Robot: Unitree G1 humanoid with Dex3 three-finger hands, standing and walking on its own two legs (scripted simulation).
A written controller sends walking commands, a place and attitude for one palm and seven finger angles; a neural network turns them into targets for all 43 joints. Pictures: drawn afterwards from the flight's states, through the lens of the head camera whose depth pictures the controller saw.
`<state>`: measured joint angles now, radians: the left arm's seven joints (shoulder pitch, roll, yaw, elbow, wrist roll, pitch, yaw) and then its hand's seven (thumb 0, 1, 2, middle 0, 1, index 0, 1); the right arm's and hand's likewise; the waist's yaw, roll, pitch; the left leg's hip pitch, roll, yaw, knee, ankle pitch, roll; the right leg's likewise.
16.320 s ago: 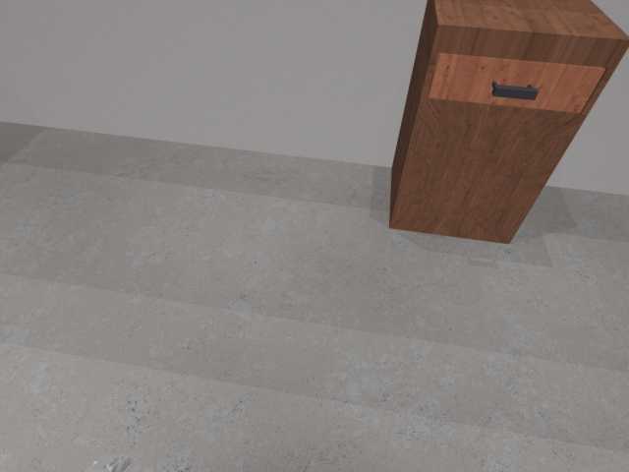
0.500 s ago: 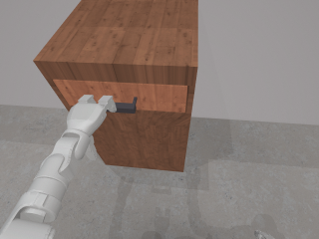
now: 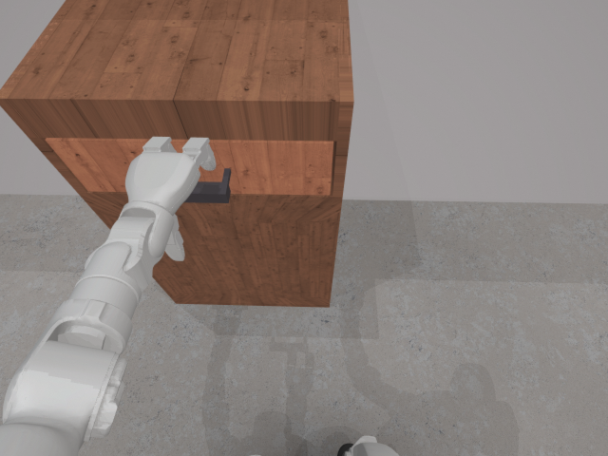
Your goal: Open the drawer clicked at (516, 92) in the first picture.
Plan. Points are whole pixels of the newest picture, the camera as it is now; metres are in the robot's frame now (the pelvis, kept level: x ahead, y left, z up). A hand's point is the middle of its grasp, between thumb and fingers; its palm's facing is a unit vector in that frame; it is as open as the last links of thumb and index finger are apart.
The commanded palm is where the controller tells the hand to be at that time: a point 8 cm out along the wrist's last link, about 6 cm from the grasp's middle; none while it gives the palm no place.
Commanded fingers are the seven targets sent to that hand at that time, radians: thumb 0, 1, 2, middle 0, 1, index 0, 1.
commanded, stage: move the hooked fingers above the handle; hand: left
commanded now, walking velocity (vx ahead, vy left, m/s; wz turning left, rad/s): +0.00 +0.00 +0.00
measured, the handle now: (195, 182) +0.55 +0.19 -0.04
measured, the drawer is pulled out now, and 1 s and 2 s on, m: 0.00 0.00 0.00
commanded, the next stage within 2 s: none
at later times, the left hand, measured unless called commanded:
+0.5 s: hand (195, 182) +0.51 +0.17 +0.01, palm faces +0.04 -0.06 -1.00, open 13.8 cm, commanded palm +0.49 +0.21 +0.07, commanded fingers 0.00 -0.50 0.30 -0.30 -1.20 -0.30 -1.20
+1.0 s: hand (202, 184) +0.51 +0.16 +0.01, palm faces +0.02 -0.10 -1.00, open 13.8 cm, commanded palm +0.50 +0.20 +0.07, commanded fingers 0.00 -0.50 0.30 -0.30 -1.20 -0.30 -1.20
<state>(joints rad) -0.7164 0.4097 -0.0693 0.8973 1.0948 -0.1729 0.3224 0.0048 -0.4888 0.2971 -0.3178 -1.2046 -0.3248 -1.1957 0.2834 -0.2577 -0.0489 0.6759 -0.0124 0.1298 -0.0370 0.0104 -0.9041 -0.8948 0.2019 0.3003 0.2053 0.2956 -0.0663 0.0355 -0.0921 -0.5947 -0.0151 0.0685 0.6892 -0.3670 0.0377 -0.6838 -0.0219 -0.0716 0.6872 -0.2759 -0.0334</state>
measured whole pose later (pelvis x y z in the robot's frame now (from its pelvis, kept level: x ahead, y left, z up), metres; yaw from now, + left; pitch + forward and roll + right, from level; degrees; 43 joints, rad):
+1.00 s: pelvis +0.00 +0.01 -0.02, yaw +0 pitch +23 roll -1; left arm -0.89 0.43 -0.04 1.06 1.13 -0.21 0.40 0.00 -0.49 0.30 -0.39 -1.25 -0.32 -1.20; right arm 0.35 -0.29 -0.04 0.69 -0.05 0.12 -0.02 0.01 -0.90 -0.89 0.20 0.30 0.21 0.30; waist -0.14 0.05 -0.14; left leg -0.83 0.00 0.06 0.87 -0.44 0.05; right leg -0.89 -0.02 -0.08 0.82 -0.32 -0.02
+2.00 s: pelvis -0.01 +0.01 -0.01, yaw -1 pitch +19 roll +0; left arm -0.96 0.51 -0.05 1.20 1.06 -0.04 0.23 0.01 -0.49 0.30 -0.33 -1.21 -0.33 -1.22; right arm 0.30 -0.26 0.01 0.66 0.00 0.14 -0.05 0.01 -0.90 -0.89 0.20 0.30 0.21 0.30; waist -0.15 0.06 -0.11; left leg -0.73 0.00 0.08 0.77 -0.39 0.05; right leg -0.81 0.00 -0.05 0.73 -0.26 -0.02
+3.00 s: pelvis +0.00 +0.00 -0.02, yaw +0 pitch +22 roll -1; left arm -0.93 0.46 -0.08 1.12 1.08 -0.04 0.38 0.00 -0.49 0.30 -0.35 -1.22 -0.36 -1.25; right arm 0.34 -0.28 -0.05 0.73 -0.03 0.12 -0.01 0.01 -0.90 -0.89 0.20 0.30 0.20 0.30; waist -0.11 0.07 -0.13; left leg -0.80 0.00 0.04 0.83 -0.42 0.04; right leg -0.86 -0.01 -0.09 0.77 -0.31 -0.03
